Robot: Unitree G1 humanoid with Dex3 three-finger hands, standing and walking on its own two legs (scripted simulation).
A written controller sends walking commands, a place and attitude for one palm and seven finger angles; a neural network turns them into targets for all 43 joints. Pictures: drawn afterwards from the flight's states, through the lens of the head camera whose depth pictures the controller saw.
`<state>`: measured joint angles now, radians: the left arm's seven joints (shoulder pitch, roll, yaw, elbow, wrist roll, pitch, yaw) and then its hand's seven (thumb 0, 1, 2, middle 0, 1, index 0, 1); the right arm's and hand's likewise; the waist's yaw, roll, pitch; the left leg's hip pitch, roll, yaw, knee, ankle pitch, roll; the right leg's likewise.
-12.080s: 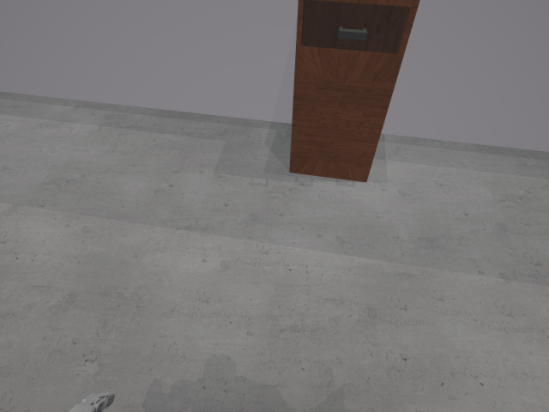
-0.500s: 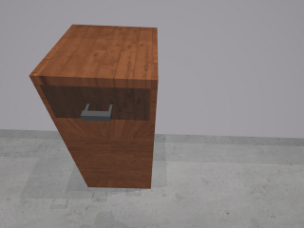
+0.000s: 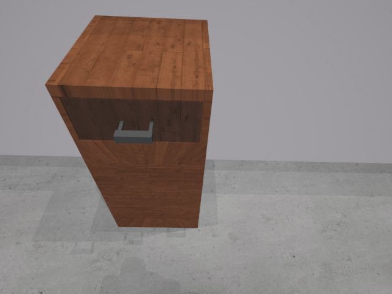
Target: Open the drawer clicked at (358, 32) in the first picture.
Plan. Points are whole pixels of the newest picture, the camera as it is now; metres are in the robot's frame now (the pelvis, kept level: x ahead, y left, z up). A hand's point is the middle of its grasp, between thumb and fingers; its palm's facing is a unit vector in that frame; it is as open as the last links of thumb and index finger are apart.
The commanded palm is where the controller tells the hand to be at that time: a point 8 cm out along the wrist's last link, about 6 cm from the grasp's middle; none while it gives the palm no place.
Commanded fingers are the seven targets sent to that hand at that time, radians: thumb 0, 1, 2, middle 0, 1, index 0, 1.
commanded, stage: come to a stop and stand still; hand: left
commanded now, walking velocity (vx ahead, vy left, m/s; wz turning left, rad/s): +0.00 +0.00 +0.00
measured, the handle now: (135, 130) +0.52 +0.20 -0.01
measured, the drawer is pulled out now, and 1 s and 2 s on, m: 0.00 0.00 0.00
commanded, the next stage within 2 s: look again from close up in 0.24 s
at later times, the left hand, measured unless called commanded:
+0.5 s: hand out of the picture -0.02 +0.17 -0.18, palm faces +0.01 -0.99 -0.15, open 7.3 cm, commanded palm none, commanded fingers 0.00 0.90 0.90 -0.20 -0.30 -0.20 -0.30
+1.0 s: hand out of the picture +0.01 +0.17 -0.17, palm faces -0.05 -0.98 -0.18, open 7.3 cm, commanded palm +0.11 +0.22 -0.07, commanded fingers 0.00 0.83 0.87 -0.20 -0.34 -0.20 -0.34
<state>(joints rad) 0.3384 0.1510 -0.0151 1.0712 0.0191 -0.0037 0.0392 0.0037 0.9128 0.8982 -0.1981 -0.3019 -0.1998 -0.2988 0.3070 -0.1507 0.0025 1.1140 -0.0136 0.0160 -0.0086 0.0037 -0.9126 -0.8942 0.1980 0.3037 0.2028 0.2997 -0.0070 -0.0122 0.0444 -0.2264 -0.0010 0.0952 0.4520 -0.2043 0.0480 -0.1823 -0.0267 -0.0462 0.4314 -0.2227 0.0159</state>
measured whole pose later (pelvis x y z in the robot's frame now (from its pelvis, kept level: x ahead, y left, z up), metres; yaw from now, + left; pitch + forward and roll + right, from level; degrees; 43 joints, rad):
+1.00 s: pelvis +0.01 +0.01 +0.00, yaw -1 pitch -1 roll +0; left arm 0.37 0.13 -0.04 0.96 0.06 0.05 0.06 0.01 0.92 0.90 -0.20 -0.30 -0.20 -0.30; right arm 0.31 -0.14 0.02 1.08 0.01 -0.01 -0.02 0.01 -0.92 -0.89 0.20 0.30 0.20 0.30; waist 0.00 0.00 0.03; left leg -0.21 -0.02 0.12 0.45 -0.22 0.06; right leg -0.18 -0.04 -0.03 0.44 -0.24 0.03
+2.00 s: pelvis +0.05 -0.06 -0.02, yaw -5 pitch +8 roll +3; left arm 0.32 0.41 0.02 -0.14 0.96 -0.04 0.35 0.00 -0.11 0.46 -0.29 -0.96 -0.30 -0.95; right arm 0.14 -0.30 -0.06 0.64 -0.04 0.07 -0.02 0.01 -0.91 -0.89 0.20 0.30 0.20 0.30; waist 0.06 0.06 -0.08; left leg -0.43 -0.02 -0.06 0.66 -0.37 -0.01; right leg -0.46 0.05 0.04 0.74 -0.42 -0.07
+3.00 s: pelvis +0.02 -0.01 +0.00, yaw -4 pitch +0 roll +1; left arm -0.14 0.47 -0.08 0.06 0.91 0.16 0.05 0.00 -0.49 0.30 -0.32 -1.20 -0.32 -1.20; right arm 0.14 -0.25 0.00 0.66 0.03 0.10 -0.02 0.01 -0.91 -0.89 0.20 0.30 0.20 0.30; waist 0.08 0.09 0.00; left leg -0.23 -0.05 -0.06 0.44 -0.21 0.01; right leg -0.23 0.00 0.04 0.49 -0.26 0.00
